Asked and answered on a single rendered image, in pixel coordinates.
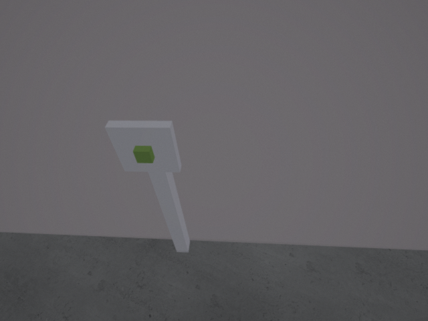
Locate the button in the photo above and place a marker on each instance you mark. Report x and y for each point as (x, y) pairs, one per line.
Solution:
(143, 154)

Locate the panel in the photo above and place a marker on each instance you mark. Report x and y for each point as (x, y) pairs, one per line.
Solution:
(160, 135)

